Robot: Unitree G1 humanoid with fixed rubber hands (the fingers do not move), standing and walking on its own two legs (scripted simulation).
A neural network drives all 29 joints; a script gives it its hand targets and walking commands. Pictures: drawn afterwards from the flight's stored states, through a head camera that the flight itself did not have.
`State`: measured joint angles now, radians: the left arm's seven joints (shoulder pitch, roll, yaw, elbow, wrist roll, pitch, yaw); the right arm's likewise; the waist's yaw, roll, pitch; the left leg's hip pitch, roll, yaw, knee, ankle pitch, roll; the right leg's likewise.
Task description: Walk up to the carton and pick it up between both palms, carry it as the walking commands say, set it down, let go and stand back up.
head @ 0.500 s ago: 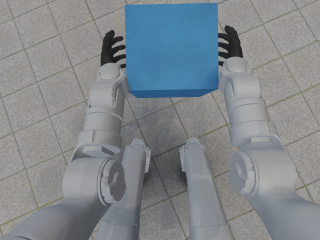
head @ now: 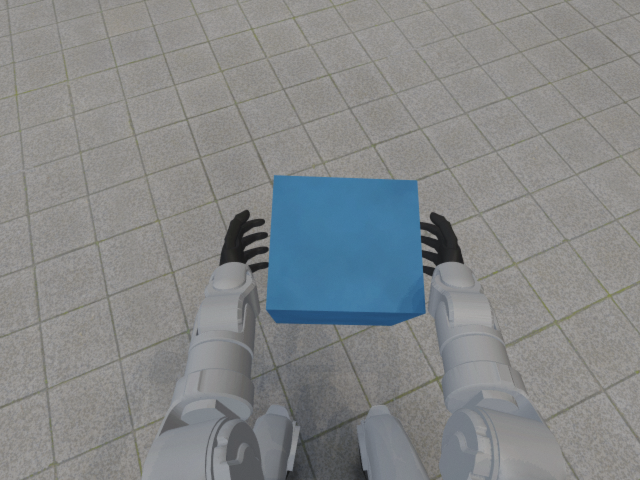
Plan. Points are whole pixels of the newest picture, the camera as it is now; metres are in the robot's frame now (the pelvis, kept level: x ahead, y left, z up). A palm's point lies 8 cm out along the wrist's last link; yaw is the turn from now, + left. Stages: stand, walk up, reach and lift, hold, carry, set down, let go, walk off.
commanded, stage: reach and lift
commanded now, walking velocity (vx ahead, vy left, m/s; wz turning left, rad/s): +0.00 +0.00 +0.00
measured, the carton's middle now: (339, 259) +0.42 -0.01 -0.11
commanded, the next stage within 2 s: none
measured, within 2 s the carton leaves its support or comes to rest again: neither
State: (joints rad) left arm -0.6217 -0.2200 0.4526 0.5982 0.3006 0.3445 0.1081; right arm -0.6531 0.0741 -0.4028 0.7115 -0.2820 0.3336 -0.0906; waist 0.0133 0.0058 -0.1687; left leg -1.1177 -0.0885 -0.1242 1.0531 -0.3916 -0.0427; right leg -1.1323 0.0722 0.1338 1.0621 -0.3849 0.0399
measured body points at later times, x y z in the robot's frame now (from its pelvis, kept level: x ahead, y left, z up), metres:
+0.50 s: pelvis +0.02 -0.01 +0.06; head +0.11 -0.02 +0.50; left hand +0.37 +0.13 +0.02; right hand +0.37 -0.15 +0.00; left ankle +0.05 +0.13 -0.65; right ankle +0.06 -0.13 -0.65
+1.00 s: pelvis +0.03 -0.01 +0.08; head +0.02 -0.02 +0.53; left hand +0.35 +0.14 +0.09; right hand +0.36 -0.15 +0.08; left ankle +0.05 +0.13 -0.65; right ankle +0.06 -0.13 -0.65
